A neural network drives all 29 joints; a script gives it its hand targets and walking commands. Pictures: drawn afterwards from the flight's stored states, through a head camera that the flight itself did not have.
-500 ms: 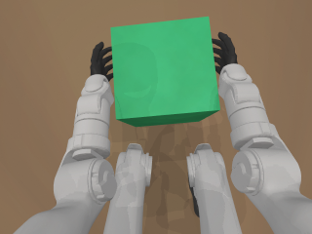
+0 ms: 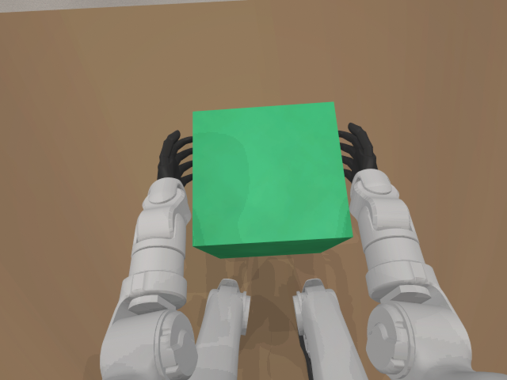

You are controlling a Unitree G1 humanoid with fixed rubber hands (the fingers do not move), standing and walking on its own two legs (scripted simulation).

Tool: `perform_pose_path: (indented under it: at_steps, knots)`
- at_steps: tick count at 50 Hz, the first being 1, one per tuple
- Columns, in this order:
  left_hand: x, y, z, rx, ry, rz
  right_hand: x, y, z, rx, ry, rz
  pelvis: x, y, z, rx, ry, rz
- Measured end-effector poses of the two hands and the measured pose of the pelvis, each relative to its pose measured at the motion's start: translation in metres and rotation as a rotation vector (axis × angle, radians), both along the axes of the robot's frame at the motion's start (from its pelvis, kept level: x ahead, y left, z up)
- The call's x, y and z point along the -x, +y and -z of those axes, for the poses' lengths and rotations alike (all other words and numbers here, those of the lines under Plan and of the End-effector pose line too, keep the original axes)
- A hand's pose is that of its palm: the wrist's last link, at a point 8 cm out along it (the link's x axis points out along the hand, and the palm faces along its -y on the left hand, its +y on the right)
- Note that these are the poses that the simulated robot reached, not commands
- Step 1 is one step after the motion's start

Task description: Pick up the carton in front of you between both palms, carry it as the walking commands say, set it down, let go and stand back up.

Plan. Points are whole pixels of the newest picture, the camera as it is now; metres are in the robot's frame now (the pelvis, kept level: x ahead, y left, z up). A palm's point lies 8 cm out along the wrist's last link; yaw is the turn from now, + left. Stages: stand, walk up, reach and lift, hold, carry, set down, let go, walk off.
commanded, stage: reach and lift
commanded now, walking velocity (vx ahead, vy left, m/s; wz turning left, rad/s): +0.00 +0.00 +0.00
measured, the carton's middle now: (267, 193) +0.43 +0.01 -0.12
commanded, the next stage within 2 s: hold in 1.92 s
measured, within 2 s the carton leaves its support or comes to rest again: neither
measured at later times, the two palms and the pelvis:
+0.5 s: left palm (129, 158) +0.40 +0.16 +0.11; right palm (417, 152) +0.40 -0.15 +0.11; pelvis +0.06 +0.00 +0.15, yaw +0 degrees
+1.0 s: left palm (44, 116) +0.37 +0.15 +0.24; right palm out of the picture +0.36 -0.15 +0.24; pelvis +0.08 +0.00 +0.22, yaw +0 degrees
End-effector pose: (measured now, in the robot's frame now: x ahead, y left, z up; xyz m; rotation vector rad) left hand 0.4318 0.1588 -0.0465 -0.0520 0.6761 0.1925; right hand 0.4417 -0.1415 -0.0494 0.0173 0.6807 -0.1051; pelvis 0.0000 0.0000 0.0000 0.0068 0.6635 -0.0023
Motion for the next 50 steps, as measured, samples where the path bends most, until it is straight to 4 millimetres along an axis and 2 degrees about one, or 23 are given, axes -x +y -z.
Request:
perform_pose_path:
  at_steps: [17,31,38,44,50]
  knots:
    - [0.025,-0.002,-0.113,0.004,0.009,0.017,0.03,-0.003,-0.113,-0.003,0.009,0.021,-0.038,0.001,-0.102,0.003,-0.182,-0.003]
    - [0.044,-0.004,-0.196,0.0,0.002,0.035,0.053,-0.005,-0.197,0.001,0.002,0.032,-0.07,0.002,-0.174,0.005,-0.38,-0.003]
    - [0.053,-0.005,-0.238,-0.003,-0.007,0.045,0.064,-0.006,-0.239,0.003,-0.007,0.038,-0.081,0.002,-0.199,0.006,-0.507,0.0]
    - [0.06,-0.005,-0.271,-0.022,-0.024,0.063,0.072,-0.006,-0.272,0.021,-0.025,0.027,-0.084,0.003,-0.212,0.007,-0.619,-0.001]
    - [0.066,-0.006,-0.286,-0.038,-0.004,0.081,0.079,-0.006,-0.287,0.035,-0.005,0.015,-0.078,0.004,-0.216,0.008,-0.695,0.0]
